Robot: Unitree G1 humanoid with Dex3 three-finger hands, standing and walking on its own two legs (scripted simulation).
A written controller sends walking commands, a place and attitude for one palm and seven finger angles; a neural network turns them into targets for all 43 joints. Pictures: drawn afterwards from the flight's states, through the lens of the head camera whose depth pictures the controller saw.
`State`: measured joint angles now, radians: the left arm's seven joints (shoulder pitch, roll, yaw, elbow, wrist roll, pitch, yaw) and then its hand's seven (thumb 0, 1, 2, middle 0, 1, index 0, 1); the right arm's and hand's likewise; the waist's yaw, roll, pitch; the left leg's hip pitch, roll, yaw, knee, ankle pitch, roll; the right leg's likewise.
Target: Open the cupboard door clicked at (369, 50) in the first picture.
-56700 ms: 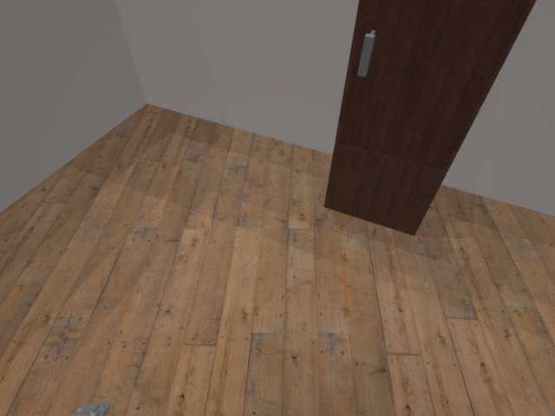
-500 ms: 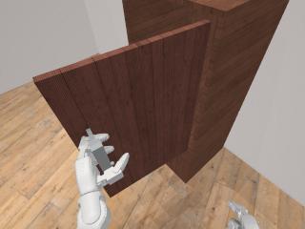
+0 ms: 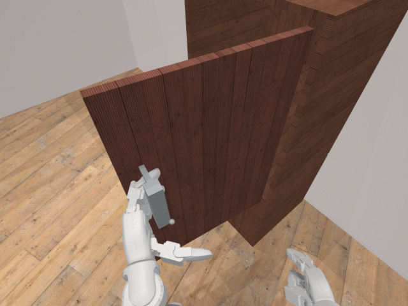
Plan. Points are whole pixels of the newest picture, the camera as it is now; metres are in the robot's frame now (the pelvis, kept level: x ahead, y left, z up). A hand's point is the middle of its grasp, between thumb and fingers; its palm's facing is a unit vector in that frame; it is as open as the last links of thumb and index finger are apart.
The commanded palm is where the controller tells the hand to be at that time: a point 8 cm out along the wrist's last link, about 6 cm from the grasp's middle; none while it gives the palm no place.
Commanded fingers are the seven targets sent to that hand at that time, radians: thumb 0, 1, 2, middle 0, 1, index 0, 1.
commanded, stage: slide the hand sideways off the handle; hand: left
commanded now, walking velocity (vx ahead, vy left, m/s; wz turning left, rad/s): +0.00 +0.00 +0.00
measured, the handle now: (153, 196) +0.30 +0.12 +0.08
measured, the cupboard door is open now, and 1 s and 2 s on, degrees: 81 83 83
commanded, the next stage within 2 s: draw the hand back to the body in 1.28 s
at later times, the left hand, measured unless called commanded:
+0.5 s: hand (163, 239) +0.22 +0.09 +0.08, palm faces -0.11 -0.99 +0.02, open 16.3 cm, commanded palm +0.19 +0.14 +0.08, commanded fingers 0.00 -0.50 0.30 -0.15 -0.30 -0.15 -0.30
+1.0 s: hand (134, 269) +0.17 +0.12 +0.08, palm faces -0.07 -1.00 -0.02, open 16.3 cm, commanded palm +0.14 +0.18 +0.08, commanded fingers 0.00 -0.50 0.30 -0.15 -0.30 -0.15 -0.30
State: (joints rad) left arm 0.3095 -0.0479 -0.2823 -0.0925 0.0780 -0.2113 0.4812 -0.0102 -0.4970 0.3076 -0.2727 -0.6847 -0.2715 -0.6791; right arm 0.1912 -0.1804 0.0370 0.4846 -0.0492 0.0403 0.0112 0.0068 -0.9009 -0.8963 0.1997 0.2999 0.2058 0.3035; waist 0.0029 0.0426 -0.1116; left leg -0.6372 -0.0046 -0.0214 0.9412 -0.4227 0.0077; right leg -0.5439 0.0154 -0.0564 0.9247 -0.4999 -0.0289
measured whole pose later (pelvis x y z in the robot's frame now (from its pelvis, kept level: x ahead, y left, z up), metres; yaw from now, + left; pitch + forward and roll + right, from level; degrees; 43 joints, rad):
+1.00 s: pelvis +0.00 +0.00 -0.02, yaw -1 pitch +9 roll -2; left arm 0.70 0.17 -0.08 -0.40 -0.15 -0.29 -0.10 -0.01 -0.50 0.30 -0.15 -0.30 -0.15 -0.30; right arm 0.28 -0.21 0.01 0.36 0.02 -0.02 -0.01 0.01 -0.90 -0.90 0.20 0.30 0.21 0.30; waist 0.00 0.05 -0.14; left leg -0.74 0.00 -0.02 1.05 -0.48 0.02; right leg -0.64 0.02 -0.05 1.02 -0.55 -0.02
